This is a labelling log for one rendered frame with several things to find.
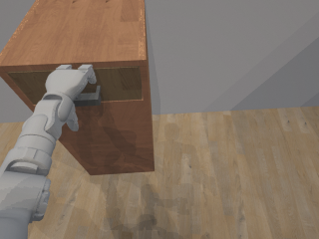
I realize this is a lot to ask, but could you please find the robot left forearm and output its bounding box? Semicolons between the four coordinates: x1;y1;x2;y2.
0;91;73;177

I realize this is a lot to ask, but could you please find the drawer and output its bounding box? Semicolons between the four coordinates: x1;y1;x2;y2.
7;66;143;105

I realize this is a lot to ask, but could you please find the robot left hand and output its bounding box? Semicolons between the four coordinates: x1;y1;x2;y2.
45;64;97;131

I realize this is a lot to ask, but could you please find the handle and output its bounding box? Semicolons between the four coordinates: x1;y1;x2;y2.
73;86;102;107

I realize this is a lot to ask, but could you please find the cabinet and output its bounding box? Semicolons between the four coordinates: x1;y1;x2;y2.
0;0;155;175

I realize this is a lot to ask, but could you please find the robot left upper arm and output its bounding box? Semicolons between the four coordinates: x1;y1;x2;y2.
0;171;51;239

